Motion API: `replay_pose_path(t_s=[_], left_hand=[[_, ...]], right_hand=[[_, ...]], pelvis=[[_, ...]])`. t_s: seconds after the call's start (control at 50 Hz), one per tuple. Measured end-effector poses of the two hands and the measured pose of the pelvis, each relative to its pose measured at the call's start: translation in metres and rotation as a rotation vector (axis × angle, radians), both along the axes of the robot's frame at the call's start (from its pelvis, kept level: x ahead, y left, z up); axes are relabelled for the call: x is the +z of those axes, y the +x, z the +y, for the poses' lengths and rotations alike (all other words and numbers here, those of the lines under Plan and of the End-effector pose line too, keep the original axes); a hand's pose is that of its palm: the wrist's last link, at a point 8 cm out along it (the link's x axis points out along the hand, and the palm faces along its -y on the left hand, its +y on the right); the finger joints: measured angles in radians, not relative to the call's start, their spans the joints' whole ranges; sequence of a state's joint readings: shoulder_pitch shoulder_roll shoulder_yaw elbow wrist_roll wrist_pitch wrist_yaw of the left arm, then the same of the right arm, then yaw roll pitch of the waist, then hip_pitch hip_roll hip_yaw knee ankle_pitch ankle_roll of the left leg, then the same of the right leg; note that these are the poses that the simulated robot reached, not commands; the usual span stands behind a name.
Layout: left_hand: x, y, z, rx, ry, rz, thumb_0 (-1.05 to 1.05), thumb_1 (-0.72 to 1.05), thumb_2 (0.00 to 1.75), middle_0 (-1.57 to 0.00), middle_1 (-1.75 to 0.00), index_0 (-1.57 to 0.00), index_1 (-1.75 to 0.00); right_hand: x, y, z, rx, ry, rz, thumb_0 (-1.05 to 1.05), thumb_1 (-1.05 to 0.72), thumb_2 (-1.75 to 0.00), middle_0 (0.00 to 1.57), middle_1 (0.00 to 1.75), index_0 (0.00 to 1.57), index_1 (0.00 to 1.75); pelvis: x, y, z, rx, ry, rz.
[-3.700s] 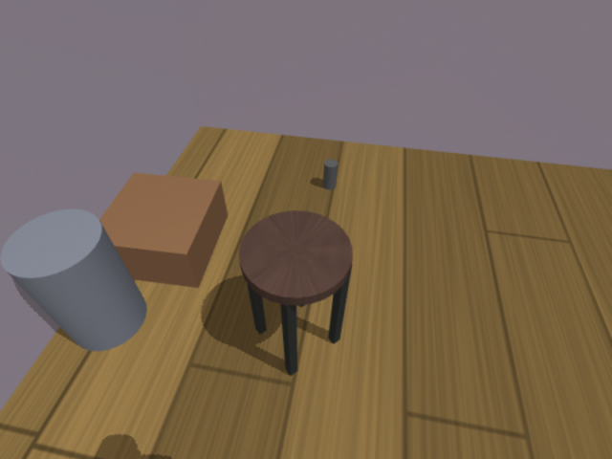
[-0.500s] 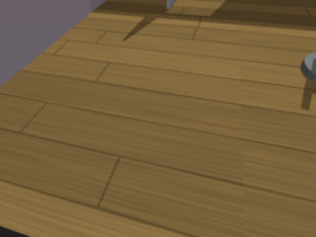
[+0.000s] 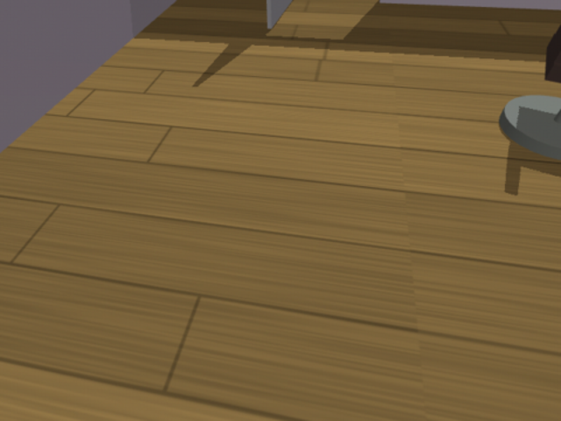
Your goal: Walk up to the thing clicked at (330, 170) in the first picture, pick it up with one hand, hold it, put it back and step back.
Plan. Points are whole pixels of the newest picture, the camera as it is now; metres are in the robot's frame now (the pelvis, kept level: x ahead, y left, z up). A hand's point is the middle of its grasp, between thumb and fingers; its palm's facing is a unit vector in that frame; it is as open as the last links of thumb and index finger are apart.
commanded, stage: walk up
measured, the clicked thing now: out of the picture +0.22 +1.54 -0.70
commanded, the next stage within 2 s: stand in 0.30 s
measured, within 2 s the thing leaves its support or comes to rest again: neither
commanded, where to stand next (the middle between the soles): +0.06 +0.01 m, yaw +2 degrees
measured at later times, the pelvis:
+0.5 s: pelvis +0.00 +0.01 +0.01, yaw +0 degrees
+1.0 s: pelvis +0.00 +0.01 +0.01, yaw +2 degrees
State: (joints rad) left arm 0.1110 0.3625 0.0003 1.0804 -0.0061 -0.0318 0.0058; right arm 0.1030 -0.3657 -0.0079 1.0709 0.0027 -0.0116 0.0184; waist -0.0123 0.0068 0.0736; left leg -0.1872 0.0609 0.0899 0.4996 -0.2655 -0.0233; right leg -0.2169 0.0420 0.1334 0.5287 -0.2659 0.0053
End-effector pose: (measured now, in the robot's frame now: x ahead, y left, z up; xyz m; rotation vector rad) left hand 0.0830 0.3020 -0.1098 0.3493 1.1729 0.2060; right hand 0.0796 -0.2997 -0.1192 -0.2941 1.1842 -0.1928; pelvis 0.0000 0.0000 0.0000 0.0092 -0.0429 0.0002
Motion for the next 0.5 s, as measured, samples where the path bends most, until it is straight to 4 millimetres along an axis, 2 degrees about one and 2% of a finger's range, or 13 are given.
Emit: replay_pose_path(t_s=[0.14,0.28,0.5], left_hand=[[0.002,0.015,-0.003,-0.022,-0.005,-0.003,0.01,0.91,0.89,-0.21,-0.30,-0.21,-0.30],[0.002,0.024,-0.007,-0.041,-0.021,0.000,0.01,0.91,0.89,-0.21,-0.30,-0.21,-0.30],[0.003,0.020,-0.005,-0.013,-0.034,0.012,0.01,0.91,0.89,-0.21,-0.30,-0.21,-0.30]], right_hand=[[0.005,0.005,-0.003,-0.034,-0.007,-0.008,0.01,-0.90,-0.90,0.21,0.30,0.20,0.30],[0.008,-0.001,-0.002,-0.055,-0.008,0.008,0.01,-0.90,-0.90,0.21,0.30,0.20,0.30],[0.009,-0.009,0.005,-0.043,-0.007,0.058,0.01,-0.90,-0.90,0.21,0.30,0.20,0.30]], pelvis=[[0.003,0.002,0.002,-0.015,0.001,-0.004],[0.006,0.004,0.004,-0.028,0.002,-0.003],[0.011,0.004,0.005,0.004,-0.007,-0.001]])
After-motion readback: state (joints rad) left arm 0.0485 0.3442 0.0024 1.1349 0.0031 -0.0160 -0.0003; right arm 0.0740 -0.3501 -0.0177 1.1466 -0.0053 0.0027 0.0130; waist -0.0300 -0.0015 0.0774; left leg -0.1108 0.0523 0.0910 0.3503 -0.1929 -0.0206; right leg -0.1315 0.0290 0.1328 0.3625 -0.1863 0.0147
